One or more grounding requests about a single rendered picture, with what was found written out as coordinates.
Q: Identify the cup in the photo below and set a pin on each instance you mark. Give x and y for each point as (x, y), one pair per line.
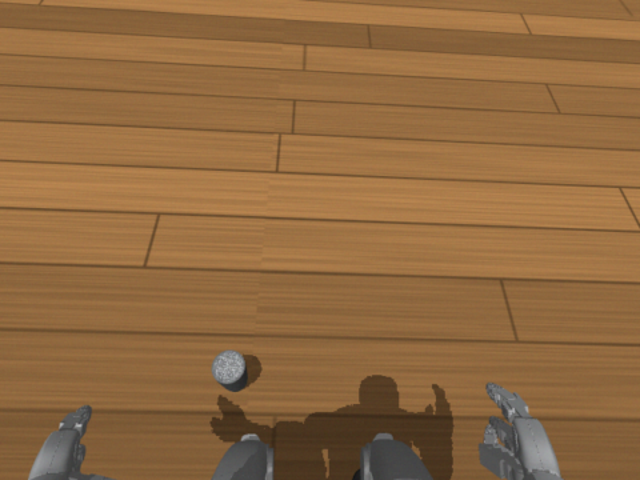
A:
(229, 370)

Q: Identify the right robot hand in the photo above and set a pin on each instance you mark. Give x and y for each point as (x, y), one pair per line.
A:
(527, 446)

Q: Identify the left robot hand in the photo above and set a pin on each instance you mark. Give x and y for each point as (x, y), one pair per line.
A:
(62, 452)

